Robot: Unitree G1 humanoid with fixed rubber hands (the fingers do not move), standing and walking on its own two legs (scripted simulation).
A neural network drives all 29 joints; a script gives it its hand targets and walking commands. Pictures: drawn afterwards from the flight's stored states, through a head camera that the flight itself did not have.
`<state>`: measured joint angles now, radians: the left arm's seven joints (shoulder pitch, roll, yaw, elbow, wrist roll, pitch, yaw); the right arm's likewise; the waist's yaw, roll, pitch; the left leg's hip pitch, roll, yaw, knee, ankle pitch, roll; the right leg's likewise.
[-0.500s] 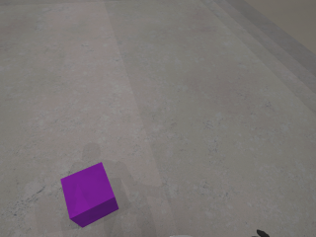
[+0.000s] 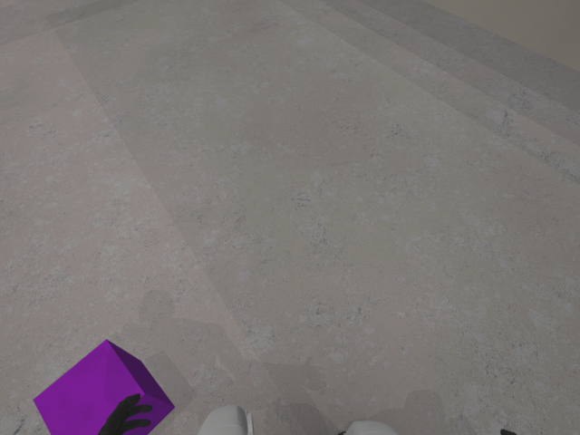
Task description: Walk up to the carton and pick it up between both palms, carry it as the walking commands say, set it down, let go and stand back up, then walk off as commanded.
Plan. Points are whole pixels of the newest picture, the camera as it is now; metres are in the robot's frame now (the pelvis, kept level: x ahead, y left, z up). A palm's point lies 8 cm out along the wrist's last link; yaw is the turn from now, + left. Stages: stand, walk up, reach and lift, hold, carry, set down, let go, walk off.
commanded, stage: walk off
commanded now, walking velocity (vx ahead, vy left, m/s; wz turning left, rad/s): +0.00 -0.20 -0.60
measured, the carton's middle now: (111, 403) +0.25 +0.55 -0.64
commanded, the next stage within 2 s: stand in 0.38 s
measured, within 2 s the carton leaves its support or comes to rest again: neither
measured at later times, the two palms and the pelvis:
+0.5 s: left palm (196, 418) +0.15 +0.16 -0.12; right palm out of the picture -0.06 -0.37 -0.08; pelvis -0.01 -0.08 +0.01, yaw -16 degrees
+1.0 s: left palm out of the picture +0.11 +0.03 -0.13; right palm out of the picture -0.07 -0.41 -0.12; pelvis -0.03 -0.16 +0.01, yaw -19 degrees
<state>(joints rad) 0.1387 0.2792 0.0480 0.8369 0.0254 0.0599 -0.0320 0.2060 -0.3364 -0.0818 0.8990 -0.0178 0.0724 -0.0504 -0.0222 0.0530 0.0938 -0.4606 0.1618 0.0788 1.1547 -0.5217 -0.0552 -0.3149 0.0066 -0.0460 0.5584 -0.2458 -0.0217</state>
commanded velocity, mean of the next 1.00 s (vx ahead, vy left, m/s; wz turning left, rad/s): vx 0.00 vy -0.07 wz -0.22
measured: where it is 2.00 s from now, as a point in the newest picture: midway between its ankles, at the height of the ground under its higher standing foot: outside the picture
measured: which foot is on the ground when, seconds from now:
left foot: up 0.00-0.22, down 0.24-0.62, up 0.64-0.94, down 0.96-1.00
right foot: down 0.00-0.26, up 0.28-0.60, down 0.62-1.00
